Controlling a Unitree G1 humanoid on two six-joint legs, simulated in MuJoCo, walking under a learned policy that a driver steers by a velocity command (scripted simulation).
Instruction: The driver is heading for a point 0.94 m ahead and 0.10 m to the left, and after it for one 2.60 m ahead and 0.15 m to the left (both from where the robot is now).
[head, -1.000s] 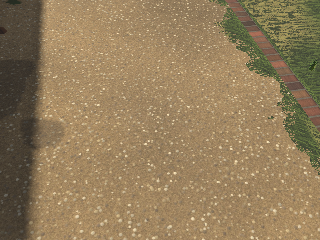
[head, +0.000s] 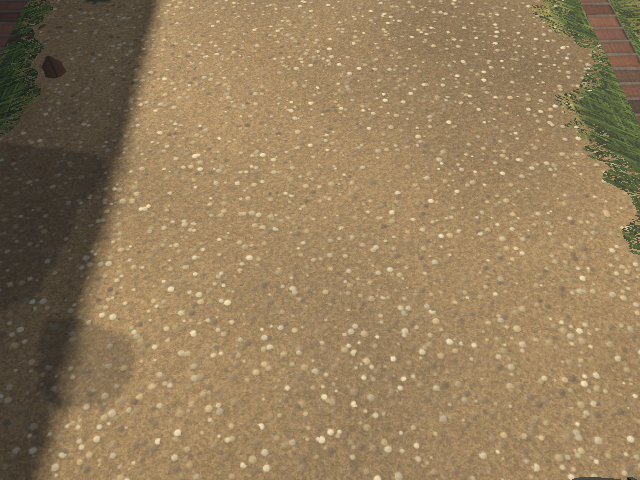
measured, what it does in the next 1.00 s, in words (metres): walks ahead, turning left: right foot, then left foot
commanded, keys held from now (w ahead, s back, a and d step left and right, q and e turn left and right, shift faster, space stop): w+q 0.46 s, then w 0.46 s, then w+e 0.08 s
